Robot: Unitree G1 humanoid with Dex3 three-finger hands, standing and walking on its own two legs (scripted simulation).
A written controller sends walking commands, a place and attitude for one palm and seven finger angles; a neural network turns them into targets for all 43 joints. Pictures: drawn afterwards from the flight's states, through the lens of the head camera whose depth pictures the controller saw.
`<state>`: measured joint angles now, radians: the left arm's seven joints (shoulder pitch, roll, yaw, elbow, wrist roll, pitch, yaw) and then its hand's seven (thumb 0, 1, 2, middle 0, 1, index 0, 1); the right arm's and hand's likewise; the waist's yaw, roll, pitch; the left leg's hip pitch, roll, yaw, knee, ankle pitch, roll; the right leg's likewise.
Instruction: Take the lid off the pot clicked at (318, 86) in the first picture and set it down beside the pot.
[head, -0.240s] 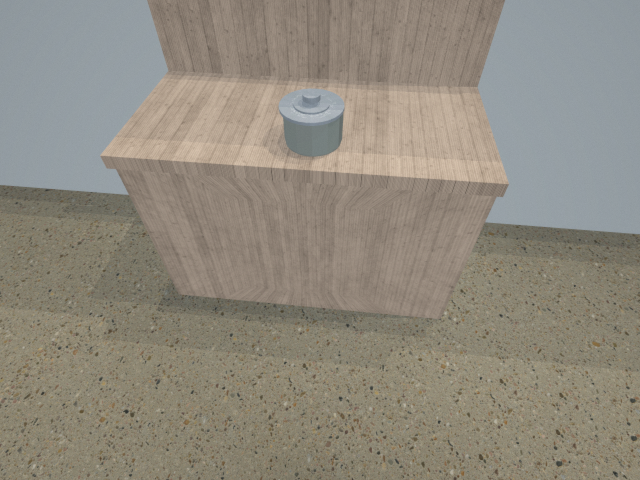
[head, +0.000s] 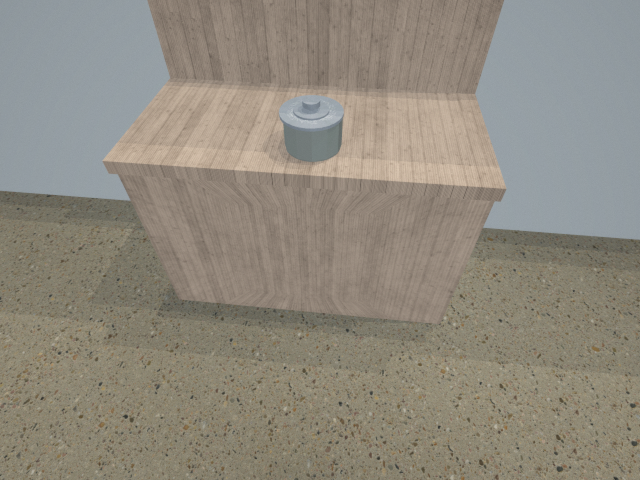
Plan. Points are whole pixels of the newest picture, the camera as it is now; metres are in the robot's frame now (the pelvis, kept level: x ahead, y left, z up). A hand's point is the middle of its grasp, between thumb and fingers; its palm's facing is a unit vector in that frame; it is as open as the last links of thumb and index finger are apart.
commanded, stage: look at it before walking up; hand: left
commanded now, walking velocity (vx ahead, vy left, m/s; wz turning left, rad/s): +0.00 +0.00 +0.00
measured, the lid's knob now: (311, 102) +0.92 +0.07 +0.01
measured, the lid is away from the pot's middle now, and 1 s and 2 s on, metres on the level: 0.00 0.00 0.00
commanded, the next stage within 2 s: take the last steps up to it in 0.40 s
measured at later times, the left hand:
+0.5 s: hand out of the picture +0.03 +0.21 -0.17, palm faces -0.01 -0.96 -0.27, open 7.4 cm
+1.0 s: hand out of the picture +0.09 +0.15 -0.19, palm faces -0.03 -0.98 -0.20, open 7.4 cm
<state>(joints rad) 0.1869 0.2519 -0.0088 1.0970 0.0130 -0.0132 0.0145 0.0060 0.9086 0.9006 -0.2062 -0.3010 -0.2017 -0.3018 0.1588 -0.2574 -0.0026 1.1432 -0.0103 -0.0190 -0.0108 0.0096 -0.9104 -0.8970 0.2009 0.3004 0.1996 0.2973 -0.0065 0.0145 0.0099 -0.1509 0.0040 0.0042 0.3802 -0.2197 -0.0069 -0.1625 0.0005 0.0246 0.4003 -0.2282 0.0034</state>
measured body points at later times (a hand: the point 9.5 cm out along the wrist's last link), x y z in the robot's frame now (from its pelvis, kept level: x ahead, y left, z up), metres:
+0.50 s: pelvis +0.00 +0.00 +0.00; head +0.00 -0.01 +0.45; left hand +0.03 +0.26 -0.15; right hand +0.03 -0.26 -0.16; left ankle -0.01 +0.12 -0.74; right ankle -0.01 -0.12 -0.74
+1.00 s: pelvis +0.08 -0.03 -0.02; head +0.11 -0.04 +0.42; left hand +0.09 +0.21 -0.17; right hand -0.03 -0.23 -0.18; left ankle -0.01 +0.12 -0.74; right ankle +0.09 -0.11 -0.75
